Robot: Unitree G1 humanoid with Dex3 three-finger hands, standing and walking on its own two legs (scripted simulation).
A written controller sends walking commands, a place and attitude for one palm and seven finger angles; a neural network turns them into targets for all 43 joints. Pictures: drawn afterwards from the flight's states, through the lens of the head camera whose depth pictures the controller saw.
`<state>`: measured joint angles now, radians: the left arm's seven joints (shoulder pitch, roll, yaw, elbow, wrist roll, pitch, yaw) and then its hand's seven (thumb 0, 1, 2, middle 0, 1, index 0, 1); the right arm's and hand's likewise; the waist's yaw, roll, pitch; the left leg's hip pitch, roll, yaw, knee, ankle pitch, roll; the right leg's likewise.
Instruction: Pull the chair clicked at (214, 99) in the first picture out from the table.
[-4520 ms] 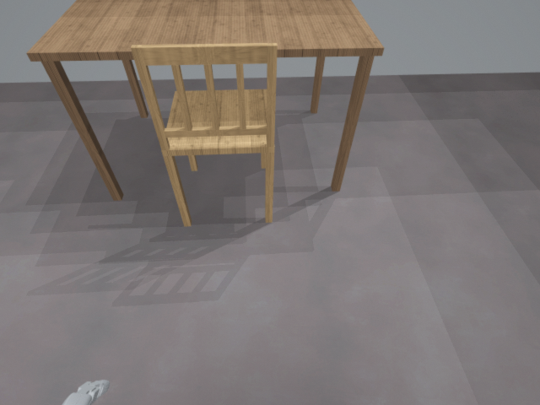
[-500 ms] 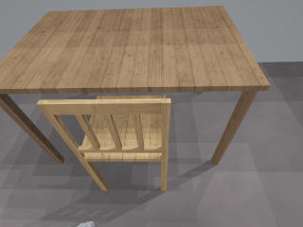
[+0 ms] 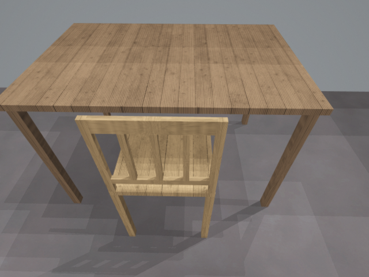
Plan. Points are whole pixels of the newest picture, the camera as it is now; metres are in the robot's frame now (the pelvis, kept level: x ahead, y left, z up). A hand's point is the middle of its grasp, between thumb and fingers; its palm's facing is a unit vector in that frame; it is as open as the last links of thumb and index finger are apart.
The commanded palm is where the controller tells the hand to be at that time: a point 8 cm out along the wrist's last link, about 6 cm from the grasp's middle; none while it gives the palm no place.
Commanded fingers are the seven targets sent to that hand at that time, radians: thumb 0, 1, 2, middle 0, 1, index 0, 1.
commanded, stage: come to a stop and stand still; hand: left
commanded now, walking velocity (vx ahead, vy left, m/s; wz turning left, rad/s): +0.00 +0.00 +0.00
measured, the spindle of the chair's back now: (157, 157) +0.49 +0.13 -0.09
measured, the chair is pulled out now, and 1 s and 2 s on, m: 0.00 0.00 0.00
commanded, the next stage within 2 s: look again from close up in 0.30 s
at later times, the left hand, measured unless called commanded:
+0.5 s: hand out of the picture +0.01 +0.17 -0.16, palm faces +0.04 -0.98 -0.20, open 7.4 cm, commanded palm none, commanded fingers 0.00 0.90 0.90 -0.20 -0.30 -0.20 -0.30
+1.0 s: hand out of the picture +0.02 +0.15 -0.15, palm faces +0.05 -0.98 -0.21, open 7.3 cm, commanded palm none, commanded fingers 0.00 0.90 0.90 -0.20 -0.30 -0.20 -0.30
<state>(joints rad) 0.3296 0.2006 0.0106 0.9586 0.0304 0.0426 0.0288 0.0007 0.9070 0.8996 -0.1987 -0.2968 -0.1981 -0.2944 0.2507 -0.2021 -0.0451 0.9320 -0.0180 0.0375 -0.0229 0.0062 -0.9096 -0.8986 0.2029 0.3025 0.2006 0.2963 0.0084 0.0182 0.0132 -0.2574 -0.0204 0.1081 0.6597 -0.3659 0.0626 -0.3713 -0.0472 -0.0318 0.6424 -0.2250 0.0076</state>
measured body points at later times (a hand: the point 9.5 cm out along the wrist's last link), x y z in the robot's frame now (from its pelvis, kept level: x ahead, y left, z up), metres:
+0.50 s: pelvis +0.01 +0.00 +0.01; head +0.02 -0.01 +0.46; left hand +0.01 +0.22 -0.14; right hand +0.03 -0.23 -0.14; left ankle +0.00 +0.08 -0.72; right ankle +0.07 -0.13 -0.72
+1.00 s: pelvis +0.02 -0.02 +0.02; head +0.03 -0.03 +0.47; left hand +0.02 +0.20 -0.13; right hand +0.02 -0.23 -0.15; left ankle +0.00 +0.08 -0.72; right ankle +0.07 -0.13 -0.72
